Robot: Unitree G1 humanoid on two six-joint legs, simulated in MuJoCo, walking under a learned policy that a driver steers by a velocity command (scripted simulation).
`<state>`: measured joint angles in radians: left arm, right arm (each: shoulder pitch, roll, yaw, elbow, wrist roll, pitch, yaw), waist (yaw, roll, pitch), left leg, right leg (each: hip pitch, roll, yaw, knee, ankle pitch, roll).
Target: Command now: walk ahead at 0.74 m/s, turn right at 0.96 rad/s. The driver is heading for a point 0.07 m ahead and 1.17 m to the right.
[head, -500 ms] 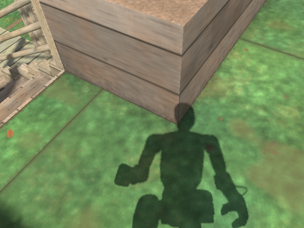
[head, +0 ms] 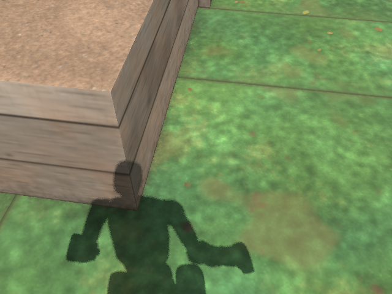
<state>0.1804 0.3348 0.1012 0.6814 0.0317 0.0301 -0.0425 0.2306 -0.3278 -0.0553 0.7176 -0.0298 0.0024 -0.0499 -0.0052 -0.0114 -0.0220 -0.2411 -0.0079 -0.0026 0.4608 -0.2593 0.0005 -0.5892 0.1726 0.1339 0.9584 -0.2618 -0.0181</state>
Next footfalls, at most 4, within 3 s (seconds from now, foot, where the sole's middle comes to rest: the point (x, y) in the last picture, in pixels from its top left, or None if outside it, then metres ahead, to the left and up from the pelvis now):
0.38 right None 0.31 -0.24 -0.77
0.80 left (301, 222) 0.78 -0.37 -0.77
1.26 right None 0.82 -0.84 -0.77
1.66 left None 1.04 -1.25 -0.77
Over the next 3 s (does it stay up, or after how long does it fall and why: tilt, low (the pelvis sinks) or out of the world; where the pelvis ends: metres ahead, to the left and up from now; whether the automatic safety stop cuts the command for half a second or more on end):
stays up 0.35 -2.04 -0.04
